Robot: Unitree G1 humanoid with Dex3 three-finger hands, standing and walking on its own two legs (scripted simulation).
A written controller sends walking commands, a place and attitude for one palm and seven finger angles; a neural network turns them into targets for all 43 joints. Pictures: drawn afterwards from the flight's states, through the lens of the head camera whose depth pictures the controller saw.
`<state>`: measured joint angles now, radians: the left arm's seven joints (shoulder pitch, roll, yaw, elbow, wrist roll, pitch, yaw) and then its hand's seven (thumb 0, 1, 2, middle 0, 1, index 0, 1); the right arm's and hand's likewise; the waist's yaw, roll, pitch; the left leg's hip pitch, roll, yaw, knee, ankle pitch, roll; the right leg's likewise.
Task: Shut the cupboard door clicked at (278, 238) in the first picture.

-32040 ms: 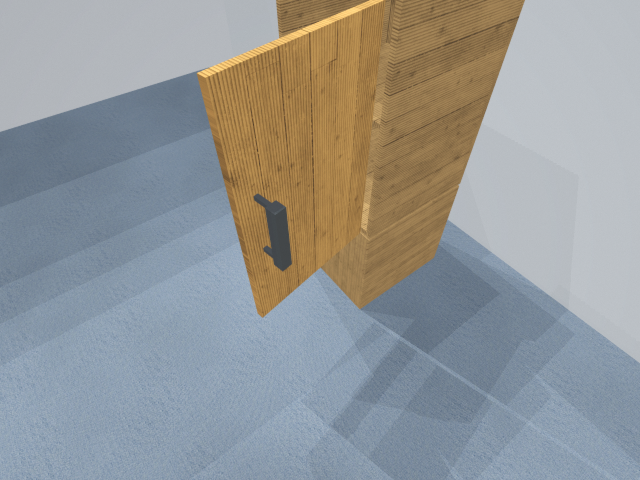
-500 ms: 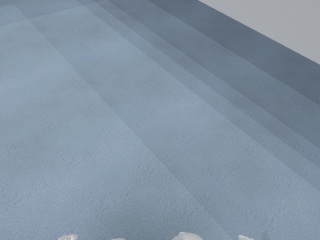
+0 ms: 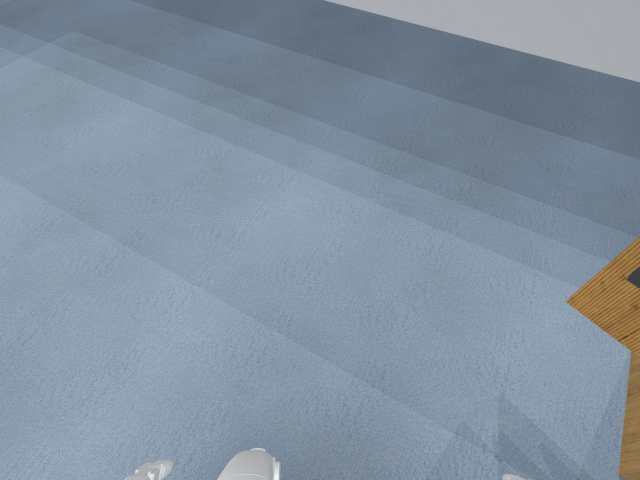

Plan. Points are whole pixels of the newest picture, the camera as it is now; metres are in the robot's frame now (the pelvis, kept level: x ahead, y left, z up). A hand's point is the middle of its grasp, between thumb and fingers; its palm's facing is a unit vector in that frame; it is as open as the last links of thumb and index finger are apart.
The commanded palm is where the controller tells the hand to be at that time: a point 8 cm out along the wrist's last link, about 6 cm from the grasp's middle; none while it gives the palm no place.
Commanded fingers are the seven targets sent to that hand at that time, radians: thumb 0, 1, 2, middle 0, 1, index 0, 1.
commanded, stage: turn to face it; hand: left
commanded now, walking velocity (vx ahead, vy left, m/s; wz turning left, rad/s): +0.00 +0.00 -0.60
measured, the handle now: out of the picture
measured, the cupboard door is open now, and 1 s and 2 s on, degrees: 70 70 70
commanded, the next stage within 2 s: take the last steps up to it in 1.26 s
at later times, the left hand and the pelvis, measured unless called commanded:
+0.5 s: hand (220, 425) +0.20 +0.16 -0.16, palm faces -0.32 -0.91 -0.26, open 7.4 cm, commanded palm none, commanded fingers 0.00 0.90 0.90 -0.20 -0.30 -0.20 -0.30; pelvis +0.02 -0.01 -0.01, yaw -19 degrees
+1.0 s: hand (258, 408) +0.23 +0.11 -0.18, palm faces -0.53 -0.82 -0.20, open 7.4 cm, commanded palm none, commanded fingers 0.00 0.90 0.90 -0.20 -0.30 -0.20 -0.30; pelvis +0.06 -0.02 -0.01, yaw -36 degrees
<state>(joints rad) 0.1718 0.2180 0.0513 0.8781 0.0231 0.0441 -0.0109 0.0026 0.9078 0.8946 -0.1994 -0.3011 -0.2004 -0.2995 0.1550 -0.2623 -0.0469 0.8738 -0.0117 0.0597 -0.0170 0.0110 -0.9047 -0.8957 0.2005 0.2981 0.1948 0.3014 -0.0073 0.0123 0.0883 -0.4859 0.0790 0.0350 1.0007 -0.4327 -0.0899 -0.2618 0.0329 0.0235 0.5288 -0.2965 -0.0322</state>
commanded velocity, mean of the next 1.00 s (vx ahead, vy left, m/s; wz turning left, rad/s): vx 0.00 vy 0.00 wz -0.57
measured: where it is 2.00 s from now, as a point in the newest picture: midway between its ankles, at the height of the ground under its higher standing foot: outside the picture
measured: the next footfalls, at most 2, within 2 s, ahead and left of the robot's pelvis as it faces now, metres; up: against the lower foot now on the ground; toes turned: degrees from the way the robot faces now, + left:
left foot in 0.14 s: +0.08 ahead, +0.14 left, +0.00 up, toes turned -2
right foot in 0.52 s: +0.01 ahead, -0.13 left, +0.00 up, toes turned -24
